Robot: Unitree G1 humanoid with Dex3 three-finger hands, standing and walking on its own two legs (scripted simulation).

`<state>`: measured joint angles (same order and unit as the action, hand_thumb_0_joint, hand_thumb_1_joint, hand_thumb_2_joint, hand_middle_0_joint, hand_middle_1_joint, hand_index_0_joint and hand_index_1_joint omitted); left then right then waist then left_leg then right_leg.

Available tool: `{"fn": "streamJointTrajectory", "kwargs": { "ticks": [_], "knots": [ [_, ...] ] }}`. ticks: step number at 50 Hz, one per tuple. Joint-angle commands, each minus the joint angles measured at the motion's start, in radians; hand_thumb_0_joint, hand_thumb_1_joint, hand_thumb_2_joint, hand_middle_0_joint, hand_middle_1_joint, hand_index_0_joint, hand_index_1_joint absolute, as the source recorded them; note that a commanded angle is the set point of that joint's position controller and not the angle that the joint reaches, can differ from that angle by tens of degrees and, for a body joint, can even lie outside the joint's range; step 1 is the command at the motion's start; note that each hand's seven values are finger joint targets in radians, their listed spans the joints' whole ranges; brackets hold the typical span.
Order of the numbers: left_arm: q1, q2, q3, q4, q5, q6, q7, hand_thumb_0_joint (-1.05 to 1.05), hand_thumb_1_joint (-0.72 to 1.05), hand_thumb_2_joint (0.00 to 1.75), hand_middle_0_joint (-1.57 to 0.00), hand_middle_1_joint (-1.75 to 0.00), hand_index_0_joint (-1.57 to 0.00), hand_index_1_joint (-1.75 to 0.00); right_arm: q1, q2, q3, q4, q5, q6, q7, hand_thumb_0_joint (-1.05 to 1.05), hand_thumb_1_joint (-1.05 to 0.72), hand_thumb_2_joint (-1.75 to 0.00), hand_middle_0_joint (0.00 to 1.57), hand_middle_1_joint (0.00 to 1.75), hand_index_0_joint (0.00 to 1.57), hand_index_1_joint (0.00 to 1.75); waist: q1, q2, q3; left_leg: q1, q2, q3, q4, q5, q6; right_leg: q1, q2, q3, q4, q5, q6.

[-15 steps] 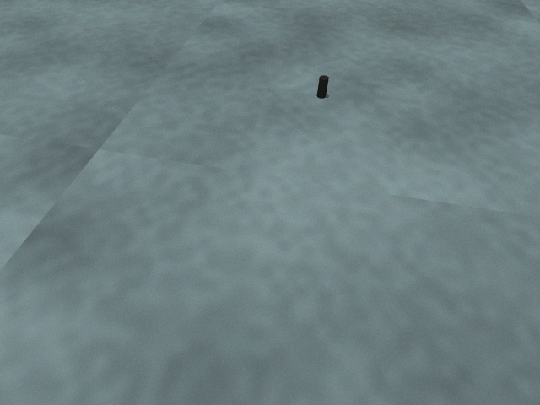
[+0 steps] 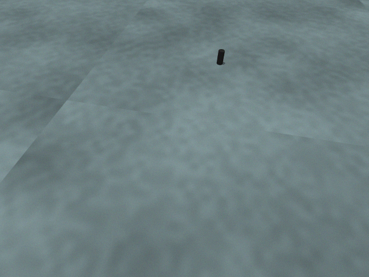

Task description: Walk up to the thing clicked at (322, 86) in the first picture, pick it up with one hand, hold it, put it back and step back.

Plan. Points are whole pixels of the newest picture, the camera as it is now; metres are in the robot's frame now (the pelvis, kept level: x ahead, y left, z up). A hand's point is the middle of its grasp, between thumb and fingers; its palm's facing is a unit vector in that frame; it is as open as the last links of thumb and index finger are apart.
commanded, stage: stand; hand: left
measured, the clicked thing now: (220, 57) +2.14 -0.33 -0.71
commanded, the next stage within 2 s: walk up in 0.82 s
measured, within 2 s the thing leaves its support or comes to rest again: neither
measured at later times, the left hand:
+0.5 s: hand out of the picture +0.08 +0.25 -0.16, palm faces -0.02 -0.94 -0.34, open 7.4 cm
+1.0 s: hand out of the picture +0.13 +0.26 -0.14, palm faces -0.10 -0.93 -0.36, open 7.4 cm
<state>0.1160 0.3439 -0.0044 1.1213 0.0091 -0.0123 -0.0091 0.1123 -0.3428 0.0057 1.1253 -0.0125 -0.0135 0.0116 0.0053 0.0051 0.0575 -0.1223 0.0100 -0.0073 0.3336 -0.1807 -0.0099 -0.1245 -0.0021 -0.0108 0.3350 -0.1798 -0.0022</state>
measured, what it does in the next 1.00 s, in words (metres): lifts its right foot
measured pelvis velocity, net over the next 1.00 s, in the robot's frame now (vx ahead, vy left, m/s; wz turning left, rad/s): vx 0.03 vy -0.02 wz -0.07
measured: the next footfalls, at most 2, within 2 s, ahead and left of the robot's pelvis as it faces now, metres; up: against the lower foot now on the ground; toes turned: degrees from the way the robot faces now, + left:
right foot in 1.16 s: +0.21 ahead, -0.25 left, +0.00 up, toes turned -13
left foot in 1.64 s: +0.58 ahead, -0.07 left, +0.00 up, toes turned -6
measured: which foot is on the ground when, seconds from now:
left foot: down 0.00-1.00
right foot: down 0.00-0.88, up 0.90-1.00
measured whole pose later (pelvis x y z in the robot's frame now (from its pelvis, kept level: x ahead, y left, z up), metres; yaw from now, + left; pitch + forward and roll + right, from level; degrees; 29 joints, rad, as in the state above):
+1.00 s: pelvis +0.03 -0.02 +0.00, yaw -4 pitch -1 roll +1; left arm 0.17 0.42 0.07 1.05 0.04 0.01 -0.10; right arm 0.21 -0.39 -0.07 1.02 -0.05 -0.09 0.05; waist -0.01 -0.01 0.00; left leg -0.08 0.03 0.06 0.34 -0.28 0.03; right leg -0.41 -0.04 0.02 0.84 -0.41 -0.02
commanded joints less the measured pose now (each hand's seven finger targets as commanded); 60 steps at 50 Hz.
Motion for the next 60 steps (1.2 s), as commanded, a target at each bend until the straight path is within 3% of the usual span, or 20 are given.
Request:
{"fn": "streamJointTrajectory", "kwargs": {
  "ticks": [1,12,24,40,41,42,43,44,45,46,47,49,50,51,54,55,57,58,59,60],
  "knots": [
    [-0.040,0.218,0.041,-0.056,-0.001,-0.024,0.017,0.00,0.90,0.90,-0.20,-0.30,-0.20,-0.30,-0.036,-0.211,-0.042,-0.060,0.006,-0.021,-0.018,0.00,-0.90,-0.90,0.20,0.30,0.20,0.30,-0.003,-0.004,-0.102,0.012,0.115,-0.091,-0.046,0.123,0.036,0.037,-0.128,0.092,-0.047,0.116,-0.027],
    [-0.046,0.212,0.040,-0.056,-0.003,-0.023,0.019,0.00,0.90,0.90,-0.20,-0.30,-0.20,-0.30,-0.032,-0.214,-0.038,-0.061,0.006,-0.021,-0.022,0.00,-0.90,-0.90,0.20,0.30,0.20,0.30,-0.003,-0.006,-0.087,0.022,0.118,-0.089,-0.041,0.179,0.036,0.035,-0.130,0.088,-0.049,0.170,-0.020],
    [-0.045,0.219,0.043,-0.059,-0.001,-0.023,0.019,0.00,0.90,0.90,-0.20,-0.30,-0.20,-0.30,-0.035,-0.211,-0.039,-0.064,0.005,-0.017,-0.019,0.00,-0.90,-0.90,0.20,0.30,0.20,0.30,-0.006,-0.008,-0.085,0.012,0.115,-0.092,-0.055,0.115,0.030,0.032,-0.126,0.088,-0.068,0.106,-0.022],
    [-0.039,0.219,0.046,-0.055,-0.001,-0.021,0.019,0.00,0.90,0.90,-0.20,-0.30,-0.20,-0.30,-0.029,-0.218,-0.039,-0.064,0.006,-0.020,-0.023,0.00,-0.90,-0.90,0.20,0.30,0.20,0.30,-0.003,-0.005,-0.104,0.038,0.121,-0.089,-0.045,0.192,0.031,0.058,-0.132,0.082,-0.051,0.177,-0.024],
    [0.001,0.334,0.126,-0.146,0.020,-0.033,-0.026,0.00,0.90,0.90,-0.20,-0.30,-0.20,-0.30,0.048,-0.348,-0.123,-0.134,-0.021,-0.054,-0.002,0.00,-0.90,-0.90,0.20,0.30,0.20,0.30,-0.020,-0.042,-0.238,0.109,0.123,-0.097,0.049,-0.398,0.105,-0.039,-0.089,0.125,0.047,-0.360,-0.059],
    [-0.057,0.311,0.125,-0.154,0.028,-0.027,-0.046,0.00,0.90,0.90,-0.20,-0.30,-0.20,-0.30,0.058,-0.358,-0.138,-0.122,-0.032,-0.063,0.009,0.00,-0.90,-0.90,0.20,0.30,0.20,0.30,-0.046,0.020,-0.150,0.136,0.152,-0.138,0.028,-0.542,0.127,-0.248,-0.087,0.121,0.121,-0.463,-0.063],
    [-0.137,0.272,0.116,-0.184,0.024,-0.021,-0.058,0.00,0.90,0.90,-0.20,-0.30,-0.20,-0.30,0.093,-0.370,-0.147,-0.119,-0.036,-0.065,0.011,0.00,-0.90,-0.90,0.20,0.30,0.20,0.30,-0.084,0.095,-0.059,0.203,0.209,-0.228,-0.066,-0.668,0.159,-0.478,-0.041,0.050,0.238,-0.430,-0.035],
    [-0.215,0.244,0.111,-0.222,0.030,-0.022,-0.067,0.00,0.90,0.90,-0.20,-0.30,-0.20,-0.30,0.142,-0.386,-0.161,-0.121,-0.033,-0.071,0.012,0.00,-0.90,-0.90,0.20,0.30,0.20,0.30,-0.128,0.187,0.004,0.213,0.365,-0.390,-0.195,-0.690,0.226,-0.623,-0.037,0.009,0.464,-0.298,-0.022],
    [-0.238,0.255,0.112,-0.243,0.033,-0.029,-0.069,0.00,0.90,0.90,-0.20,-0.30,-0.20,-0.30,0.143,-0.402,-0.169,-0.137,-0.031,-0.081,0.011,0.00,-0.90,-0.90,0.20,0.30,0.20,0.30,-0.127,0.130,0.041,0.185,0.454,-0.461,-0.240,-0.626,0.268,-0.683,-0.082,0.088,0.538,-0.274,-0.021],
    [-0.219,0.273,0.115,-0.249,0.032,-0.036,-0.075,0.00,0.90,0.90,-0.20,-0.30,-0.20,-0.30,0.103,-0.406,-0.172,-0.155,-0.026,-0.088,0.009,0.00,-0.90,-0.90,0.20,0.30,0.20,0.30,-0.097,0.087,0.054,0.164,0.475,-0.466,-0.259,-0.599,0.274,-0.664,-0.123,0.139,0.552,-0.269,-0.026],
    [-0.193,0.286,0.115,-0.238,0.025,-0.043,-0.083,0.00,0.90,0.90,-0.20,-0.30,-0.20,-0.30,0.095,-0.382,-0.166,-0.164,-0.026,-0.094,0.010,0.00,-0.90,-0.90,0.20,0.30,0.20,0.30,-0.075,0.051,0.034,0.171,0.428,-0.419,-0.258,-0.550,0.256,-0.637,-0.132,0.140,0.569,-0.242,-0.018],
    [-0.104,0.290,0.122,-0.220,0.017,-0.036,-0.105,0.00,0.90,0.90,-0.20,-0.30,-0.20,-0.30,0.035,-0.370,-0.161,-0.192,-0.034,-0.098,0.015,0.00,-0.90,-0.90,0.20,0.30,0.20,0.30,-0.029,0.093,0.009,0.125,0.353,-0.270,-0.259,-0.562,0.225,-0.562,-0.135,0.084,0.528,-0.225,-0.001],
    [-0.045,0.286,0.125,-0.211,0.014,-0.029,-0.117,0.00,0.90,0.90,-0.20,-0.30,-0.20,-0.30,-0.025,-0.381,-0.167,-0.210,-0.035,-0.100,0.020,0.00,-0.90,-0.90,0.20,0.30,0.20,0.30,0.011,0.151,0.003,0.073,0.342,-0.215,-0.262,-0.551,0.212,-0.489,-0.137,0.064,0.507,-0.210,0.002],
    [-0.009,0.288,0.127,-0.204,0.014,-0.024,-0.124,0.00,0.90,0.90,-0.20,-0.30,-0.20,-0.30,-0.063,-0.377,-0.167,-0.223,-0.037,-0.101,0.024,0.00,-0.90,-0.90,0.20,0.30,0.20,0.30,0.030,0.167,-0.007,0.031,0.309,-0.139,-0.241,-0.492,0.196,-0.418,-0.134,0.037,0.468,-0.182,0.009],
    [-0.041,0.278,0.133,-0.214,0.016,-0.023,-0.129,0.00,0.90,0.90,-0.20,-0.30,-0.20,-0.30,-0.043,-0.370,-0.166,-0.222,-0.041,-0.099,0.034,0.00,-0.90,-0.90,0.20,0.30,0.20,0.30,0.009,0.173,0.004,-0.075,0.246,-0.009,-0.196,-0.426,0.160,-0.256,-0.118,-0.021,0.344,-0.099,0.014],
    [-0.018,0.282,0.137,-0.212,0.015,-0.024,-0.127,0.00,0.90,0.90,-0.20,-0.30,-0.20,-0.30,-0.053,-0.378,-0.166,-0.223,-0.040,-0.096,0.037,0.00,-0.90,-0.90,0.20,0.30,0.20,0.30,0.022,0.170,0.001,-0.092,0.242,0.012,-0.168,-0.416,0.157,-0.210,-0.113,-0.045,0.324,-0.075,0.014],
    [0.071,0.285,0.144,-0.174,0.018,-0.032,-0.116,0.00,0.90,0.90,-0.20,-0.30,-0.20,-0.30,-0.071,-0.368,-0.162,-0.223,-0.034,-0.083,0.037,0.00,-0.90,-0.90,0.20,0.30,0.20,0.30,0.072,0.083,-0.024,-0.181,0.219,0.082,-0.009,-0.427,0.147,-0.036,-0.072,-0.120,0.247,0.005,0.006],
    [0.169,0.315,0.158,-0.141,0.020,-0.041,-0.103,0.00,0.90,0.90,-0.20,-0.30,-0.20,-0.30,-0.066,-0.343,-0.151,-0.223,-0.033,-0.077,0.037,0.00,-0.90,-0.90,0.20,0.30,0.20,0.30,0.122,-0.033,-0.068,-0.250,0.178,0.132,0.212,-0.323,0.128,0.112,-0.043,-0.123,0.221,-0.016,-0.003],
    [0.335,0.379,0.188,-0.095,0.024,-0.055,-0.078,0.00,0.90,0.90,-0.20,-0.30,-0.20,-0.30,-0.031,-0.278,-0.124,-0.226,-0.035,-0.074,0.038,0.00,-0.90,-0.90,0.20,0.30,0.20,0.30,0.203,-0.256,-0.146,-0.389,0.089,0.171,0.587,-0.246,0.097,0.313,-0.021,-0.060,0.183,-0.172,-0.023],
    [0.412,0.461,0.208,-0.099,0.031,-0.064,-0.056,0.00,0.90,0.90,-0.20,-0.30,-0.20,-0.30,-0.013,-0.180,-0.089,-0.261,-0.019,-0.075,0.045,0.00,-0.90,-0.90,0.20,0.30,0.20,0.30,0.218,-0.485,-0.113,-0.634,-0.012,0.124,0.850,-0.413,0.048,0.331,-0.208,0.331,-0.009,-0.515,-0.062]
  ]
}}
